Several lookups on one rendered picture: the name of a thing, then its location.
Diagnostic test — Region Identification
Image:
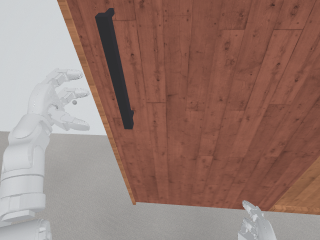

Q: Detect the wardrobe door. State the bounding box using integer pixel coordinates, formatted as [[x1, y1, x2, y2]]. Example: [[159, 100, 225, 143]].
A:
[[66, 0, 320, 212], [274, 156, 320, 208]]

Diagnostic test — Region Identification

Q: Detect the left robot hand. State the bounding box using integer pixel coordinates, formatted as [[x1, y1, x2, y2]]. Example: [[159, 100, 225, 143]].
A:
[[27, 68, 90, 131]]

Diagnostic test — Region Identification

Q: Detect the robot left upper arm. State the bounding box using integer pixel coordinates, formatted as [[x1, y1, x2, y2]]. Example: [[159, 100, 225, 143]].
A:
[[0, 218, 52, 240]]

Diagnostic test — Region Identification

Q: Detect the right robot hand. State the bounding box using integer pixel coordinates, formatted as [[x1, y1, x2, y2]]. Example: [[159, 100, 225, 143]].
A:
[[238, 200, 277, 240]]

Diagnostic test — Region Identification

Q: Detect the robot left forearm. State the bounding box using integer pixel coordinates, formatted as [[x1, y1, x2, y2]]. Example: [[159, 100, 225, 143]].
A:
[[0, 113, 53, 227]]

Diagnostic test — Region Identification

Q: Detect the handle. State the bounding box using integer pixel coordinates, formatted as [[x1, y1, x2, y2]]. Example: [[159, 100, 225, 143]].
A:
[[95, 8, 134, 130]]

